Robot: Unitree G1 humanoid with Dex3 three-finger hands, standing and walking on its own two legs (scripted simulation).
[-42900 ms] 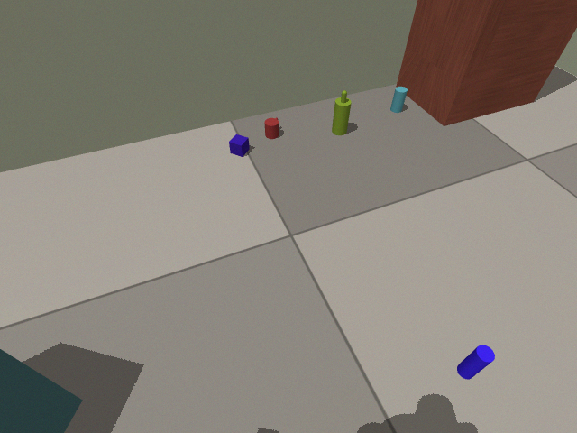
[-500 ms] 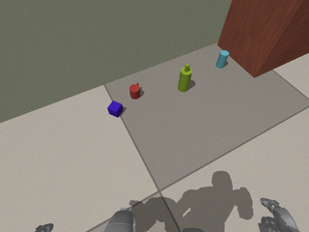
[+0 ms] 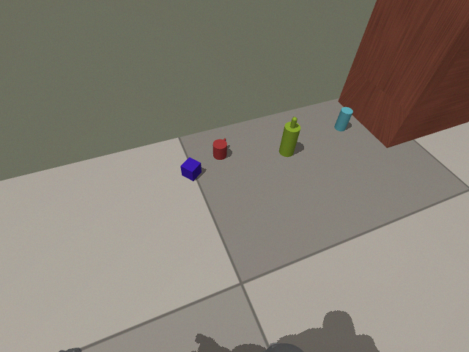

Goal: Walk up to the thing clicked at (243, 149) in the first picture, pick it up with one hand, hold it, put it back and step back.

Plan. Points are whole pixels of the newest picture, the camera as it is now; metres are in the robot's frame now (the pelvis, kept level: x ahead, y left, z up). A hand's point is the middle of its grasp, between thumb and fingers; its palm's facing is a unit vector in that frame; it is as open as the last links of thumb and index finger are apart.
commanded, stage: step back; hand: left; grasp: from above
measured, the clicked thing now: (191, 169) +1.10 +0.22 -0.73
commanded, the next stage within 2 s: stand in 1.00 s
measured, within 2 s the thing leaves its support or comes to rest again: neither
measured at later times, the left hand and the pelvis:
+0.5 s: hand out of the picture +0.03 +0.30 -0.16, palm faces +0.00 -0.92 -0.39, open 7.4 cm; pelvis +0.00 +0.02 +0.00, yaw +0 degrees
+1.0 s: hand (95, 337) +0.18 +0.27 -0.14, palm faces -0.03 -0.94 -0.35, open 7.4 cm; pelvis +0.04 +0.02 +0.00, yaw -2 degrees
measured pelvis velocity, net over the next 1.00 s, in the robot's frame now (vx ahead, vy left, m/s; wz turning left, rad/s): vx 0.04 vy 0.02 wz -0.03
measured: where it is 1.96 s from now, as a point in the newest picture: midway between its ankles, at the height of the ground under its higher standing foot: outside the picture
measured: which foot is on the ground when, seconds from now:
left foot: down 0.00-0.14, up 0.16-0.36, down 0.38-1.00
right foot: up 0.00-0.08, down 0.10-1.00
